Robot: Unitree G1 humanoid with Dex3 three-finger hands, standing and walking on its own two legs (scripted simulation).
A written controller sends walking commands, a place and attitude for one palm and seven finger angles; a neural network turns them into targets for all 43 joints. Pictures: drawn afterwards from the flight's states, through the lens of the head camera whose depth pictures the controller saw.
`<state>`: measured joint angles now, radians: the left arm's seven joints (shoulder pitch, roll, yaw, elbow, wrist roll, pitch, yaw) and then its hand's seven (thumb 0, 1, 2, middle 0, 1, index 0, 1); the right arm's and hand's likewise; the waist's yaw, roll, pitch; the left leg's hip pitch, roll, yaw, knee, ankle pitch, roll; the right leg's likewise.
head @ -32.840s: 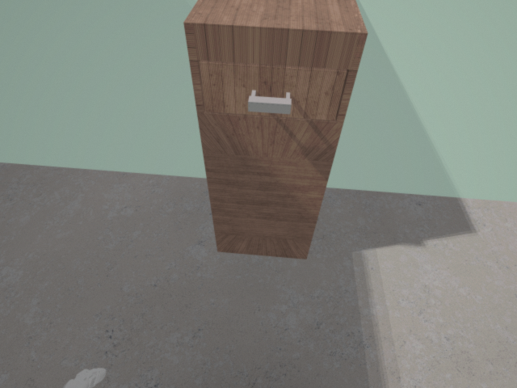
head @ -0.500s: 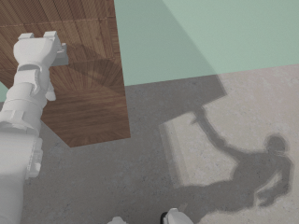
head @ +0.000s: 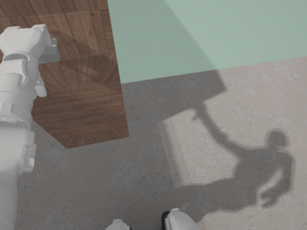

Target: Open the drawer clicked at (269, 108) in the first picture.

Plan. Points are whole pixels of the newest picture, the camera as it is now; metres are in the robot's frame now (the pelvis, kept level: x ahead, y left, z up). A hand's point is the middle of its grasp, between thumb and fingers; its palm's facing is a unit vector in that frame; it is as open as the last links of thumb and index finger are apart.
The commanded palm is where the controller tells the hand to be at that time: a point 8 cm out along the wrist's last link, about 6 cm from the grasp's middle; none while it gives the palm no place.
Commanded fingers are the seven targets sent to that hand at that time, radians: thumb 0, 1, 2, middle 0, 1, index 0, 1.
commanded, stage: lift the hand off the handle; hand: left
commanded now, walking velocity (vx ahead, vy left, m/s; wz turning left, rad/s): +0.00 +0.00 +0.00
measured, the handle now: (37, 50) +0.59 +0.25 +0.08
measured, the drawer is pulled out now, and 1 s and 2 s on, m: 0.00 0.00 0.00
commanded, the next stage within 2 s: draw the hand back to the body in 1.02 s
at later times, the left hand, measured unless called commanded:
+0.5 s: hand (29, 38) +0.55 +0.23 +0.15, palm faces +0.01 -0.02 -1.00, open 13.3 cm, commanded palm +0.54 +0.23 +0.23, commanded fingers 0.00 -0.50 0.30 -0.30 -1.20 -0.30 -1.20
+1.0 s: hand (6, 4) +0.55 +0.23 +0.22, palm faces -0.03 +0.03 -1.00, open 13.7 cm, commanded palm +0.53 +0.24 +0.28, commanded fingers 0.00 -0.50 0.30 -0.30 -1.20 -0.30 -1.20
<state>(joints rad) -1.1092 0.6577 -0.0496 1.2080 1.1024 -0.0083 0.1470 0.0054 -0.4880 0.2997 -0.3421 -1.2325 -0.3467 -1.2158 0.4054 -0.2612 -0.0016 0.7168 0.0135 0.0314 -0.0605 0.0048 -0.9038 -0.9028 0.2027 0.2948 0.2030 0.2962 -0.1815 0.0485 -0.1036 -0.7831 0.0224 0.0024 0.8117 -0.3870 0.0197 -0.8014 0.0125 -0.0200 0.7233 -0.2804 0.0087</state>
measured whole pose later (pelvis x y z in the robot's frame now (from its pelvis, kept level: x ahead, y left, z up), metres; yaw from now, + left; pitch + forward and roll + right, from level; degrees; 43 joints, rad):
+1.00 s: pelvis +0.04 -0.01 +0.03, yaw +0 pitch +13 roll -1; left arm -1.15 0.68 -0.08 1.02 1.04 -0.05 -0.12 0.01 -0.49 0.30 -0.35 -1.22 -0.34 -1.21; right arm 0.35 -0.29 -0.02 0.72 0.04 0.08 -0.07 0.01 -0.90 -0.90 0.20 0.29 0.20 0.30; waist -0.10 0.06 -0.09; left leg -0.46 0.02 0.01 0.56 -0.33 0.00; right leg -0.49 0.02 -0.02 0.51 -0.25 -0.01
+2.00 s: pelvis +0.03 -0.01 +0.04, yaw +1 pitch -3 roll -1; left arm -0.12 0.35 0.27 -0.15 -0.04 -0.05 0.04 0.00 -0.28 0.39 -0.30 -1.06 -0.31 -1.07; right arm 0.15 -0.16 0.10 0.58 0.01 -0.02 -0.06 0.01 -0.90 -0.90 0.20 0.30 0.20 0.30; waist 0.04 0.04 0.01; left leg -0.07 0.02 0.00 0.41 -0.29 -0.01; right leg -0.11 0.02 -0.03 0.37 -0.22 -0.01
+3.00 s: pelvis +0.00 -0.01 +0.04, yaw +2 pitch +0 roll -2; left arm 0.46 0.35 0.42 -0.60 -0.02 -0.19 0.13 0.02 0.89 0.90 -0.21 -0.31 -0.21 -0.31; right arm 0.21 -0.23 0.02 0.60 -0.02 -0.08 -0.07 0.01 -0.90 -0.90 0.20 0.30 0.20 0.30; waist 0.01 0.05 0.01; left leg -0.24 0.03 -0.03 0.54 -0.30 0.00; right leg -0.23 0.02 -0.05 0.43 -0.19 -0.01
